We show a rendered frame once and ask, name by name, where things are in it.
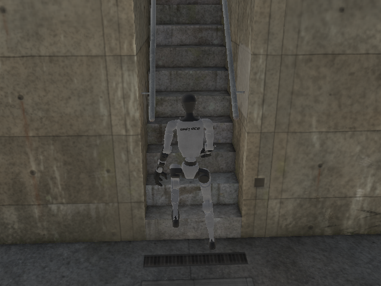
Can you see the left robot upper arm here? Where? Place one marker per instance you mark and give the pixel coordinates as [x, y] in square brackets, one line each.
[171, 125]

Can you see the robot right thigh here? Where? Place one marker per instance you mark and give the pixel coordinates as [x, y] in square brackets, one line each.
[205, 184]

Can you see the robot left hand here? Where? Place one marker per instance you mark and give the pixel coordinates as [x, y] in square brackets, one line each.
[157, 177]

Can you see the robot left shin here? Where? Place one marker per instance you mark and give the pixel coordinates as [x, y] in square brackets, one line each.
[174, 200]

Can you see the right robot forearm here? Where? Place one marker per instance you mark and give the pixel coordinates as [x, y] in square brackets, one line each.
[209, 151]

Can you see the right robot upper arm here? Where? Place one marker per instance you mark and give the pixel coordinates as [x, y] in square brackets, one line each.
[209, 134]

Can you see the left robot forearm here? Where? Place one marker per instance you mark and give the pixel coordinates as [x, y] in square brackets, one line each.
[162, 160]

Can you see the robot right hand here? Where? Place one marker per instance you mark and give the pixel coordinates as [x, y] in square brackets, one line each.
[205, 155]

